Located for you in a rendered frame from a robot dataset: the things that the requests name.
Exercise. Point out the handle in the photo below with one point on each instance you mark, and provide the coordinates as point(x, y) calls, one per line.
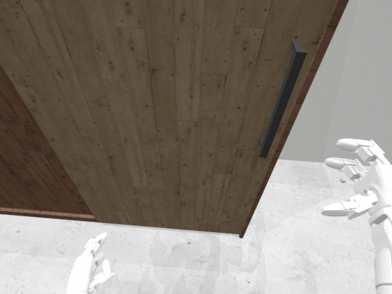
point(289, 81)

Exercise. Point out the wardrobe door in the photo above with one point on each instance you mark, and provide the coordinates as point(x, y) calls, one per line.
point(31, 175)
point(155, 108)

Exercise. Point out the robot right hand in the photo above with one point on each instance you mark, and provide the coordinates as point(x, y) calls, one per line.
point(378, 180)

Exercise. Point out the robot left hand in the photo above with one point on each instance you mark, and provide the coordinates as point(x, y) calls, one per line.
point(84, 268)

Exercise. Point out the robot right forearm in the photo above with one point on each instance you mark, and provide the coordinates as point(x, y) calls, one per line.
point(381, 235)

